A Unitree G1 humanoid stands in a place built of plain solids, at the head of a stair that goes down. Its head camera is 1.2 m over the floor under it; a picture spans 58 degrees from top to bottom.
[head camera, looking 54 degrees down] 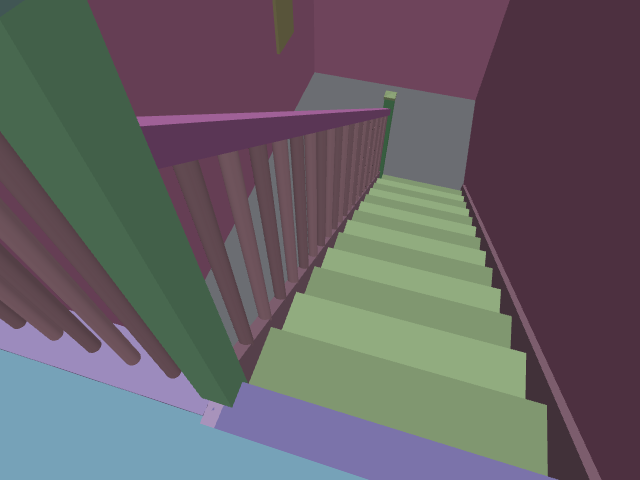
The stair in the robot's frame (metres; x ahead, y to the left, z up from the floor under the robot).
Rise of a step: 0.18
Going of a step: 0.24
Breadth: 0.90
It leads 17 degrees to the right of straight ahead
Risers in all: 14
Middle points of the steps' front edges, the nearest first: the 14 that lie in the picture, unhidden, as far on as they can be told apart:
0.26 -0.21 0.00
0.50 -0.26 -0.17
0.73 -0.33 -0.35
0.97 -0.40 -0.52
1.20 -0.47 -0.70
1.44 -0.55 -0.87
1.67 -0.62 -1.05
1.91 -0.69 -1.23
2.14 -0.76 -1.40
2.38 -0.83 -1.58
2.61 -0.90 -1.75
2.85 -0.97 -1.93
3.08 -1.04 -2.11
3.31 -1.12 -2.28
